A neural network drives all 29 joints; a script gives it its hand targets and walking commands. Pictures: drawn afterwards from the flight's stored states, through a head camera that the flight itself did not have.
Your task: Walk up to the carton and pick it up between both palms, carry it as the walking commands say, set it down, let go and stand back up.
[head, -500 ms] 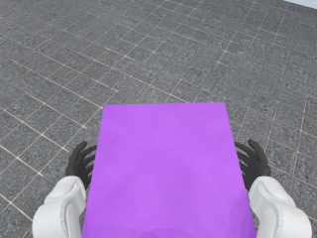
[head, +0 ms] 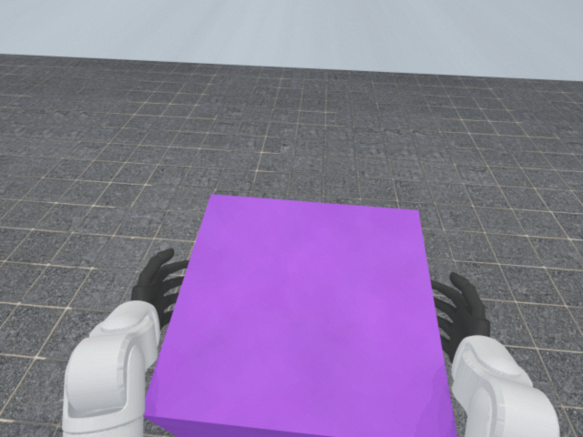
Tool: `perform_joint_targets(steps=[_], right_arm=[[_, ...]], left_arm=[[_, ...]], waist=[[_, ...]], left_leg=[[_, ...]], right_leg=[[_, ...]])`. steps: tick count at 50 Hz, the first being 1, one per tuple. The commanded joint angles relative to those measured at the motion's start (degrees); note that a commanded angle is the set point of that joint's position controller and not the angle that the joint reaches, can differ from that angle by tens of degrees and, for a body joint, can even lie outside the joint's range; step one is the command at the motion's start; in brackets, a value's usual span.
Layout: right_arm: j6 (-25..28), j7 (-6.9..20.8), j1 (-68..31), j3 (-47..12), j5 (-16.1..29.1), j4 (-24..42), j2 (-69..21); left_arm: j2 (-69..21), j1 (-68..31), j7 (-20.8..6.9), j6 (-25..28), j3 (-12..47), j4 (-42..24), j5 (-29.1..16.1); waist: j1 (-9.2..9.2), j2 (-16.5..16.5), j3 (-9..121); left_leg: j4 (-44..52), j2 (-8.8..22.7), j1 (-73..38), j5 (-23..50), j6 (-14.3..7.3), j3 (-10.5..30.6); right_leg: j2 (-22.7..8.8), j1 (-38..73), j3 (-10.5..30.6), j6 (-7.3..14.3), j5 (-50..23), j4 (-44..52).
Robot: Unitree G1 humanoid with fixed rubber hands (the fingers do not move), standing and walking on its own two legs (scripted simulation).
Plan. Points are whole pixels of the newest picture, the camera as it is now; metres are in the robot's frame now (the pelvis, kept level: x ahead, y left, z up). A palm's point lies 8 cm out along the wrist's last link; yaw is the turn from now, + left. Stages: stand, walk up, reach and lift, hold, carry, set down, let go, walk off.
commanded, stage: carry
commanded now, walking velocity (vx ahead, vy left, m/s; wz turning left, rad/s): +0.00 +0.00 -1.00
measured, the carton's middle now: (302, 330) +0.26 +0.00 +0.03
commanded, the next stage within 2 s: none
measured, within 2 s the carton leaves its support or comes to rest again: neither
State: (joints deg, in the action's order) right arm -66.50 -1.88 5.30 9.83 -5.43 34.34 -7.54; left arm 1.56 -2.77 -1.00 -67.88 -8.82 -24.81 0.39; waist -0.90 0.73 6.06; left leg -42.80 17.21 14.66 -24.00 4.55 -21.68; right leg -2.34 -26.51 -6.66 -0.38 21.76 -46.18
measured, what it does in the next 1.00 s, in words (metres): steps to the right, turning right: right foot, then left foot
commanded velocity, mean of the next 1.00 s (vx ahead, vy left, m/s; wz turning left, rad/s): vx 0.00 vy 0.00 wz -1.00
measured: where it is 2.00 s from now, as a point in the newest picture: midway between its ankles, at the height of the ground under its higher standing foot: outside the picture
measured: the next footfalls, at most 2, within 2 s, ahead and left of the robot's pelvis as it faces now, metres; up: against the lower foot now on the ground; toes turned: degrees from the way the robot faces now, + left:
right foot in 0.02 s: +0.09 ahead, -0.11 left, +0.00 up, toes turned -7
left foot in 0.34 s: -0.02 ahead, +0.04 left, +0.00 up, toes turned -17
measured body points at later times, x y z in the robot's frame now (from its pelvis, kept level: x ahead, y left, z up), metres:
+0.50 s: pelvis -0.07 -0.10 +0.02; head -0.08 -0.07 +0.47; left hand +0.22 -0.05 +0.08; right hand +0.05 -0.38 +0.12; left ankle -0.06 +0.05 -0.71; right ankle -0.07 -0.19 -0.67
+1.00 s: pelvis -0.17 -0.18 +0.02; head -0.14 -0.19 +0.46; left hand +0.12 -0.31 +0.07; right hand -0.21 -0.49 +0.10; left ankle -0.04 -0.08 -0.71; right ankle -0.25 -0.24 -0.65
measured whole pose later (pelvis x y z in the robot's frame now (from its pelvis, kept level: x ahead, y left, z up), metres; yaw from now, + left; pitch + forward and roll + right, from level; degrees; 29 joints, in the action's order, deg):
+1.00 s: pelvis -0.17 -0.18 +0.02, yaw -60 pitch +4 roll -1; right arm -65.7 -6.2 0.0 10.3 -4.5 31.2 -7.4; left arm -7.2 -2.6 6.5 -66.9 -9.2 -27.0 5.4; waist -0.4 -1.9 1.2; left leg -32.7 12.4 17.2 -17.1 5.4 -11.8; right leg 1.2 -33.9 -3.0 -1.1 22.0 -60.7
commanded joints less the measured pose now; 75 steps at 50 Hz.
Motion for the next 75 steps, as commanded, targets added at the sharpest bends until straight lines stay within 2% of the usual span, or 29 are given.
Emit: perform_joint_targets(steps=[1,2,8,14,15,16,17,18,20,22,25,27,28,29,30,31,36,39,41,43,46,50,52,54,55,58,61,65,75], right_arm=[[-0.4,5.9,-34.6,-45.8,21.8,7.5,-36.4],[-0.3,6.3,-34.7,-46.6,22.5,7.1,-38.3],[4.1,8.7,-37.4,-48.3,27.8,7.2,-50.5],[6.9,8.7,-30.8,-48.0,26.7,9.9,-43.9],[7.0,8.4,-28.8,-47.3,26.0,9.8,-43.0],[7.2,8.2,-27.1,-46.4,25.1,9.4,-41.8],[7.3,8.2,-26.2,-45.2,24.4,8.8,-40.2],[6.7,7.9,-25.1,-45.2,23.7,6.9,-40.6],[5.5,7.3,-24.5,-41.8,19.3,1.3,-39.3],[4.2,7.8,-26.2,-44.0,20.2,2.2,-37.9],[1.4,6.9,-25.0,-42.7,19.8,1.1,-32.8],[0.5,5.3,-24.9,-41.8,18.0,3.7,-30.6],[-0.2,4.6,-25.5,-41.0,16.8,5.2,-28.5],[-0.8,4.0,-28.1,-41.9,16.5,7.1,-28.0],[-1.1,4.3,-30.7,-42.8,17.4,7.7,-29.0],[-1.3,4.6,-32.2,-43.3,18.7,8.0,-31.1],[0.3,7.8,-46.9,-44.9,24.9,9.8,-40.0],[2.4,8.1,-43.4,-43.6,25.9,7.9,-46.3],[3.3,8.0,-41.5,-42.5,25.4,6.1,-46.6],[3.4,7.9,-38.7,-42.3,23.6,4.4,-47.3],[2.6,7.7,-37.5,-44.2,22.9,5.8,-47.2],[1.2,7.8,-32.1,-44.8,23.8,6.9,-45.4],[0.4,6.8,-28.2,-43.3,22.2,5.7,-42.3],[-0.2,6.4,-29.8,-45.0,21.5,7.5,-41.6],[-0.3,6.7,-31.6,-46.2,22.7,7.9,-42.1],[-0.5,8.1,-34.8,-47.4,25.0,5.4,-45.5],[0.3,10.4,-43.6,-51.2,29.8,8.7,-51.1],[2.9,9.6,-41.8,-50.9,29.5,10.6,-53.6],[1.4,8.9,-32.0,-46.2,24.9,3.6,-46.2]], left_arm=[[-45.5,-20.8,-3.8,0.5,39.2,-9.1,-16.2],[-46.6,-20.7,-3.8,0.7,39.2,-9.5,-15.7],[-56.1,-28.8,-4.4,5.9,45.0,-21.2,-18.6],[-52.4,-19.1,-3.5,7.8,46.1,-18.4,-15.0],[-51.3,-18.9,-3.3,7.6,46.8,-18.4,-15.0],[-50.0,-18.3,-3.1,7.3,47.7,-18.8,-15.0],[-48.6,-18.9,-3.0,6.9,48.5,-19.9,-15.2],[-46.4,-21.6,-3.2,6.6,48.1,-20.4,-15.3],[-45.4,-28.6,-4.1,5.4,50.5,-20.1,-17.3],[-42.7,-29.3,-3.6,4.9,47.3,-19.7,-16.8],[-39.7,-25.5,-2.3,3.4,44.0,-16.8,-15.3],[-41.5,-22.7,-2.8,1.9,43.3,-12.8,-16.2],[-41.7,-20.1,-3.3,0.9,42.4,-10.0,-16.9],[-41.1,-17.6,-3.8,0.1,40.6,-6.1,-16.5],[-41.9,-16.4,-3.9,-0.3,39.9,-4.7,-16.7],[-43.0,-17.9,-4.2,-0.4,39.5,-5.9,-17.0],[-52.3,-22.6,-4.1,-0.6,39.7,-4.3,-14.3],[-56.0,-28.6,-4.4,1.6,43.4,-8.9,-15.7],[-55.9,-30.0,-4.7,2.1,46.1,-11.5,-16.3],[-56.3,-37.0,-5.4,2.7,50.2,-16.3,-18.8],[-55.3,-32.8,-5.4,2.2,47.8,-14.9,-19.0],[-54.3,-29.3,-3.9,2.1,47.2,-16.6,-18.5],[-54.0,-23.9,-3.8,1.0,46.3,-13.5,-18.4],[-52.0,-19.8,-4.5,0.5,44.4,-9.7,-17.9],[-51.8,-18.2,-4.4,0.3,43.9,-9.4,-17.5],[-54.1,-19.5,-4.4,1.0,42.4,-11.0,-16.5],[-58.9,-25.1,-4.7,3.3,41.8,-14.7,-16.4],[-61.7,-29.1,-5.2,5.5,44.7,-19.1,-18.8],[-54.4,-25.6,-4.5,4.0,46.9,-16.7,-16.9]], waist=[[0.19,-19.3,7.6],[0.44,-13.4,9.4],[0.97,-9.1,21.1],[0.89,-9.1,25.1],[2.15,-7.3,25.0],[3.05,3.0,24.5],[2.98,25.6,26.1],[2.1,24.7,18.7],[-0.26,19.1,10.5],[-0.1,8.9,5.6],[0.57,10.3,5.8],[0.03,1.7,5.6],[-0.82,-8.8,6.6],[-0.96,-25.9,7.6],[-0.65,-27.7,7.6],[0.06,-22.4,6.8],[0.42,-14.9,9.5],[3.8,-8.8,14.7],[2.47,25.0,12.6],[1.64,19.0,6.6],[0.07,10.3,9.6],[1.78,14.8,15.3],[0.05,9.2,19.1],[-0.13,-21.1,22.0],[-0.44,-21.9,21.0],[-0.3,-11.9,17.5],[-0.25,-13.5,12.0],[-0.15,-9.1,16.9],[-1.37,-2.4,16.5]], left_leg=[[-26.6,-7.7,22.0,-22.3,4.1,14.7],[-27.1,-7.8,21.5,-20.9,3.9,16.2],[-21.5,-11.3,16.8,-3.0,1.9,22.2],[13.9,-20.0,-7.8,-8.5,-2.9,16.0],[25.3,-18.6,-20.9,-5.6,-4.9,14.9],[31.2,-9.8,-31.8,-1.7,-8.3,20.3],[26.4,10.7,-30.9,9.8,-15.2,37.3],[21.8,14.7,-22.6,28.3,-16.8,34.8],[14.2,9.9,-11.3,43.1,-10.3,24.3],[15.6,3.5,-14.9,45.1,-5.8,12.7],[11.6,4.3,-7.0,29.7,-5.2,10.4],[1.7,1.8,4.1,26.5,-3.4,9.1],[-7.9,-1.9,13.5,19.1,0.2,8.9],[-21.6,-9.8,23.9,-10.6,3.5,9.7],[-27.3,-11.3,24.4,-23.4,3.1,15.0],[-28.2,-10.6,21.6,-24.9,3.1,17.8],[-7.2,-15.6,0.5,-7.6,0.2,17.7],[22.2,-17.6,-21.8,-2.1,-3.2,11.3],[33.6,14.1,-7.7,-12.7,-15.0,39.9],[30.9,11.2,3.0,-4.4,-15.2,31.9],[15.8,5.7,-13.9,38.7,-7.4,15.2],[7.5,4.6,-16.6,48.6,-4.5,8.5],[-6.1,2.4,-6.9,47.2,-0.5,7.3],[-28.6,-8.8,29.9,-18.0,5.1,9.1],[-31.6,-8.8,34.0,-22.4,3.8,13.0],[-29.5,-10.8,28.8,-15.6,3.2,16.7],[-30.5,-11.4,28.2,-11.8,3.2,19.8],[-22.7,-11.6,26.8,-4.1,1.0,20.5],[-2.4,-18.2,20.1,-1.0,-2.6,15.2]], right_leg=[[-13.4,18.5,34.2,10.4,-59.6,18.7],[-12.8,18.7,32.6,9.9,-57.3,18.9],[-6.4,20.1,29.7,5.8,-10.4,26.4],[-1.0,15.9,29.2,-2.2,-17.3,33.6],[2.4,8.4,22.7,-7.5,-20.1,31.6],[7.6,-1.5,15.0,-11.7,-12.0,22.7],[12.4,-6.3,7.5,-10.5,2.9,-5.9],[7.0,-11.8,9.7,-5.1,6.5,-18.9],[-3.1,-9.1,16.5,0.1,5.0,-15.0],[3.7,-10.8,2.6,0.0,3.5,-2.3],[6.9,-0.8,1.7,0.4,1.6,5.2],[7.2,11.1,1.5,-0.4,-1.7,9.8],[2.1,20.1,11.0,2.2,-15.9,12.9],[-10.3,26.1,31.5,8.9,-41.0,17.7],[-13.4,24.1,37.1,13.2,-54.8,17.9],[-13.0,19.2,35.8,13.1,-60.3,17.9],[-4.8,-4.2,29.7,5.1,0.8,30.1],[4.7,-11.8,13.4,-7.8,0.4,28.5],[8.5,-13.2,4.1,-4.1,2.3,-19.9],[0.4,-9.0,8.7,-1.6,2.8,-28.6],[0.6,-12.7,4.6,-0.2,2.0,-11.1],[6.6,-1.9,-3.5,-0.6,1.3,8.3],[5.1,15.2,-0.2,0.1,-9.8,19.3],[-14.8,45.0,26.4,9.7,-97.7,5.8],[-15.2,45.9,26.5,12.1,-104.8,5.1],[-11.1,32.0,24.4,10.7,-82.9,10.0],[-10.7,23.2,30.6,13.0,-67.0,15.1],[-11.4,29.8,24.8,14.4,-57.4,17.0],[-9.8,34.3,25.4,11.5,-77.8,13.7]])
